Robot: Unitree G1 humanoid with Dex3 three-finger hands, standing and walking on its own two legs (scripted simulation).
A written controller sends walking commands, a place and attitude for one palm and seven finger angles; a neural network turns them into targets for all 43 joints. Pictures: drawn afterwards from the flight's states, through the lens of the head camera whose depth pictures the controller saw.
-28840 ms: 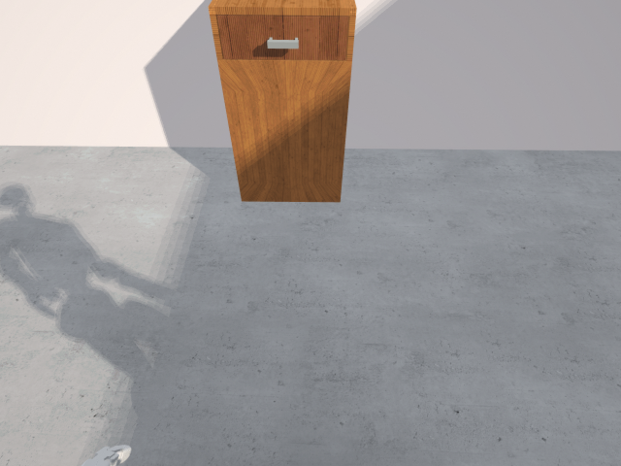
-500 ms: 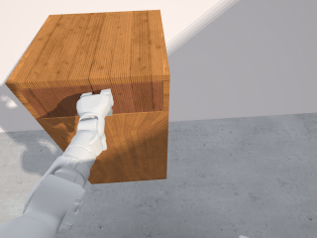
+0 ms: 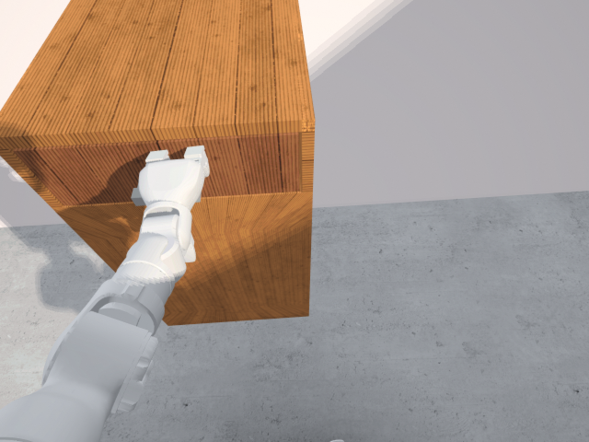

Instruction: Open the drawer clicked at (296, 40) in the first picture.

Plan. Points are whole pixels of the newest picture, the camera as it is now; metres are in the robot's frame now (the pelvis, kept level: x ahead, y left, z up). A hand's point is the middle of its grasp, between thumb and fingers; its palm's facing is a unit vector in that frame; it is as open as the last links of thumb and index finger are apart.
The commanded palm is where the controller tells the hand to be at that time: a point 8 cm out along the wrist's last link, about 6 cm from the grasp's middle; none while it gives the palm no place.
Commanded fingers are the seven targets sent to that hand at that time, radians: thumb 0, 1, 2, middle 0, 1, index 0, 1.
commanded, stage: lower the fingers behind the handle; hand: left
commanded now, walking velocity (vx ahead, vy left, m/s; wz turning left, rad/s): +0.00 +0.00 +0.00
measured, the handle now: (168, 186) +0.52 +0.19 +0.01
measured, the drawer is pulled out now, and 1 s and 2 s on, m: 0.00 0.00 0.04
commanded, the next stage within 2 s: close the thumb around the handle in 0.72 s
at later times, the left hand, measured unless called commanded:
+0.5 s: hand (189, 221) +0.46 +0.15 -0.01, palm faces -0.02 -0.02 -1.00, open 13.8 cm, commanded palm +0.43 +0.16 +0.05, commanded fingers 0.00 -0.50 0.30 -0.30 -1.20 -0.30 -1.20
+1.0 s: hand (187, 223) +0.45 +0.15 -0.01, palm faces +0.00 -0.03 -1.00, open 13.0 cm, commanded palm +0.42 +0.17 +0.05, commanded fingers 0.00 0.06 0.54 -0.34 -1.26 -0.34 -1.26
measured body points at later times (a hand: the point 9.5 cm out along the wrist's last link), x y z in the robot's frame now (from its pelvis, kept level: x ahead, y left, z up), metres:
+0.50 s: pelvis +0.01 +0.01 -0.01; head +0.08 -0.01 +0.43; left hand +0.45 +0.15 +0.05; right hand +0.08 -0.25 -0.15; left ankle -0.03 +0.09 -0.71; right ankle +0.00 -0.05 -0.71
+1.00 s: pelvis +0.00 +0.02 -0.01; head +0.08 +0.00 +0.43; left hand +0.45 +0.15 +0.05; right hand +0.05 -0.25 -0.15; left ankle -0.03 +0.09 -0.71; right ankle +0.00 -0.05 -0.71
